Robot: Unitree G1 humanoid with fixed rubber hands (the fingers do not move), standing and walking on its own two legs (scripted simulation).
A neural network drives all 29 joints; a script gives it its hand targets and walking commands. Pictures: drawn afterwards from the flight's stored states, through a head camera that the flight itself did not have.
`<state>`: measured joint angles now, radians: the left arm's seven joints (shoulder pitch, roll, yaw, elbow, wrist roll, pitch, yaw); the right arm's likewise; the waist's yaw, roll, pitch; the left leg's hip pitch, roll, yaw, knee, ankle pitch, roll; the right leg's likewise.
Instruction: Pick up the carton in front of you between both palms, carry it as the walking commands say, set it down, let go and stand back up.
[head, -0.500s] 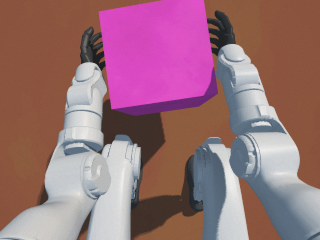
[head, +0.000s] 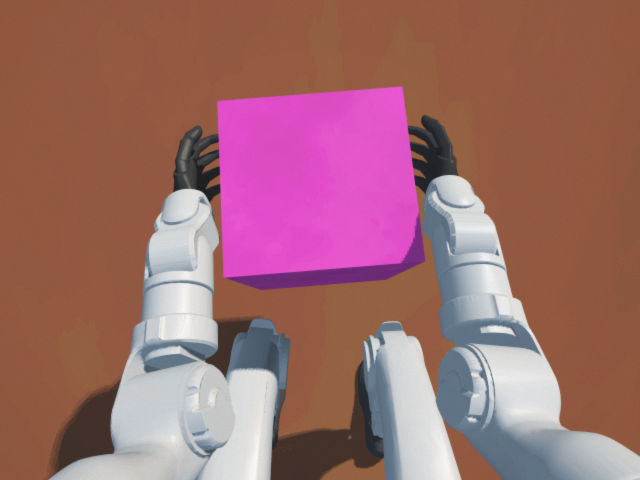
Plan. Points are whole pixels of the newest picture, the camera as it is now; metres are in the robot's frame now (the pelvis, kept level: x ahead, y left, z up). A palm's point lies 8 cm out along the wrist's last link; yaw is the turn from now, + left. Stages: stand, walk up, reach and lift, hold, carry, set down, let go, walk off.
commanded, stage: reach and lift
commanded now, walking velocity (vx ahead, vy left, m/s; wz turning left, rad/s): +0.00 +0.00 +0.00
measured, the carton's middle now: (318, 207) +0.45 +0.02 -0.12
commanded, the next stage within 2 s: hold in 2.00 s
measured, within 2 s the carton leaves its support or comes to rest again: neither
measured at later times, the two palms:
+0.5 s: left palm (131, 161) +0.41 +0.16 +0.12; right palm (516, 156) +0.42 -0.14 +0.12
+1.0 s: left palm out of the picture +0.37 +0.16 +0.26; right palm out of the picture +0.37 -0.14 +0.26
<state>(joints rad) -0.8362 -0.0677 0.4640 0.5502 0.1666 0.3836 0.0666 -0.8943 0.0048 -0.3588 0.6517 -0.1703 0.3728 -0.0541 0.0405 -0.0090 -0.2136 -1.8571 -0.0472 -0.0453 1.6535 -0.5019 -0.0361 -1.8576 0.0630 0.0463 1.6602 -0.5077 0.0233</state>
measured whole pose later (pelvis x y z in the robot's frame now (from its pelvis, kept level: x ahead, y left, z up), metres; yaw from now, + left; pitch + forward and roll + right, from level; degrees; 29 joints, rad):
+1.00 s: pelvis +0.08 +0.00 +0.24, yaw +1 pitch +0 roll +0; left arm -0.28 -0.16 0.28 0.38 0.25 0.55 0.01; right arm -0.27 0.15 -0.26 0.39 -0.24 0.55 -0.02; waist 0.00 0.00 -0.07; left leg -0.29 -0.02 -0.07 0.53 -0.25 -0.01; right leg -0.28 0.02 0.06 0.53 -0.25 0.00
